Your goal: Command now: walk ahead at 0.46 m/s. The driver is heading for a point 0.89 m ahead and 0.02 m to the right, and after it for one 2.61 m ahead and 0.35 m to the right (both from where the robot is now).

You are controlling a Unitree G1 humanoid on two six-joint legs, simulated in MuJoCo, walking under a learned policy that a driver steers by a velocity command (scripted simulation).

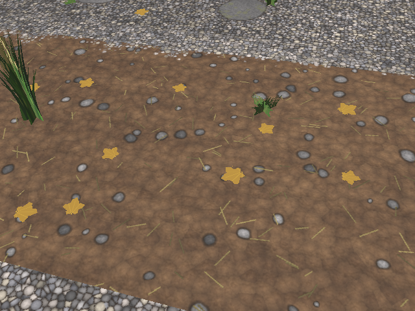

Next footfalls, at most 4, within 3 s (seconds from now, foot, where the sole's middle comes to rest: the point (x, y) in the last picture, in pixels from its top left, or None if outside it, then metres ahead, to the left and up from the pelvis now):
0.20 left None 0.30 0.15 -0.77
0.74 right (269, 297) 0.61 -0.08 -0.77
1.28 left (202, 219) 0.90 0.16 -0.77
1.66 right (266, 227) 0.88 -0.08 -0.77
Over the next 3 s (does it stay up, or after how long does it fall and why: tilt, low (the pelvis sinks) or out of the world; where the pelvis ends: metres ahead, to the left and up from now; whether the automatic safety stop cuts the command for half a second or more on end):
stays up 0.85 0.06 0.00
